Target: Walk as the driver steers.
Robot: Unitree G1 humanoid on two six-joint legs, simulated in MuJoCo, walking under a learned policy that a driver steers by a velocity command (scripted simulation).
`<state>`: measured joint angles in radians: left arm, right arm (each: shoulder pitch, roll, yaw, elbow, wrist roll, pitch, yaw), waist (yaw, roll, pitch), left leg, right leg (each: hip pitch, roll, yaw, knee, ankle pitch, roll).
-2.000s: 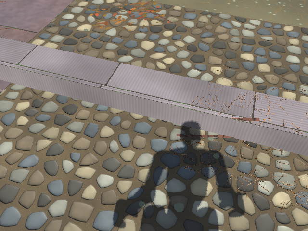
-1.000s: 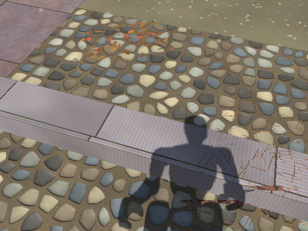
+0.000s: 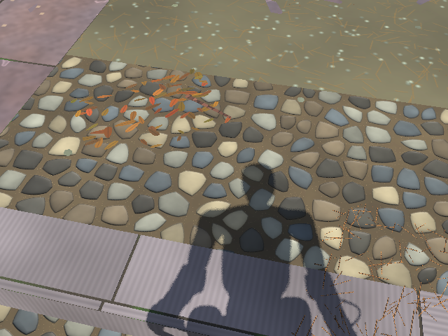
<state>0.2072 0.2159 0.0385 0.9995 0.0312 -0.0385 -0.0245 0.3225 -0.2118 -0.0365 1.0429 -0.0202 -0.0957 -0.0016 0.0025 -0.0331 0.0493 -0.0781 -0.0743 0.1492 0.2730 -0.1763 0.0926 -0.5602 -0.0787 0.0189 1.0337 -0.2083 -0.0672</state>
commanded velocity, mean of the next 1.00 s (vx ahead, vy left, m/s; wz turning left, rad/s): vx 0.50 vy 0.00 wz -0.53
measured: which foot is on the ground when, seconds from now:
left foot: down 0.00-0.30, up 0.32-0.72, down 0.74-1.00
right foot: up 0.00-0.28, down 0.30-0.76, up 0.78-1.00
